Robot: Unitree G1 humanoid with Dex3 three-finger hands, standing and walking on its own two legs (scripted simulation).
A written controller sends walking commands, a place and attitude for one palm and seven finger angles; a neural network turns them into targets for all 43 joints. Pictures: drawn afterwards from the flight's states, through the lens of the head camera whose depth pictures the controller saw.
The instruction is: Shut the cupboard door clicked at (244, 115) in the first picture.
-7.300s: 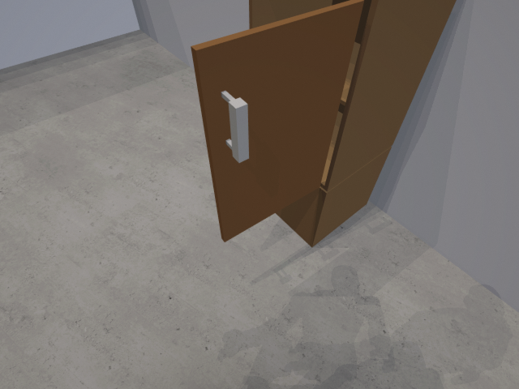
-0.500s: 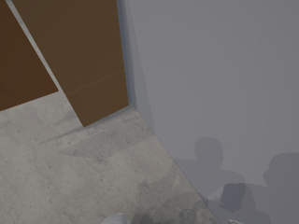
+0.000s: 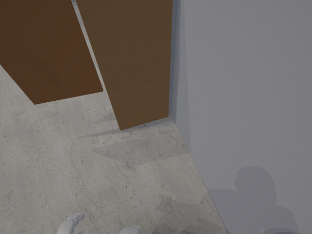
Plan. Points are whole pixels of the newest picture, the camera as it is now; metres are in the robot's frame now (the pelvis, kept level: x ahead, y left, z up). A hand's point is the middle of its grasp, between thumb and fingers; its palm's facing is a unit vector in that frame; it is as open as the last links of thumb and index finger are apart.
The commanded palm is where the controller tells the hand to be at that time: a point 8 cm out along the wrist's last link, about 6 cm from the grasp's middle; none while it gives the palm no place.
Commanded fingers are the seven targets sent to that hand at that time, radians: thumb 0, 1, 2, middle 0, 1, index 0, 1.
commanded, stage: turn to face it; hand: left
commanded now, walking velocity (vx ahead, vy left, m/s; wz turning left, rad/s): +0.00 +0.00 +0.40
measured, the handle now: out of the picture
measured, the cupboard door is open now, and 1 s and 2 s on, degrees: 86 86 86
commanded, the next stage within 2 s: take the last steps up to it in 0.24 s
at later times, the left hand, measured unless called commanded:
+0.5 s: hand out of the picture +0.01 +0.24 -0.16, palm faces +0.23 -0.95 -0.22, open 7.4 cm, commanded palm none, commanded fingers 0.00 0.90 0.90 -0.20 -0.30 -0.20 -0.30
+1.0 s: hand out of the picture +0.01 +0.28 -0.19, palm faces +0.41 -0.90 -0.16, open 7.4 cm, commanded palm none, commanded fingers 0.00 0.90 0.90 -0.20 -0.30 -0.20 -0.30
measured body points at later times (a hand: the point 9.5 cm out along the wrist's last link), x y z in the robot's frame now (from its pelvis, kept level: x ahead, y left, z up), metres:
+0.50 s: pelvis +0.02 +0.03 +0.01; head +0.05 +0.05 +0.46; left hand +0.00 +0.29 -0.15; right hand +0.15 -0.19 -0.13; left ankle +0.00 +0.12 -0.73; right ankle +0.01 -0.12 -0.68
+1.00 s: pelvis +0.12 +0.13 -0.01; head +0.16 +0.16 +0.43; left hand -0.01 +0.32 -0.17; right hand +0.29 -0.08 -0.15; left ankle +0.15 +0.26 -0.73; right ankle +0.05 -0.09 -0.71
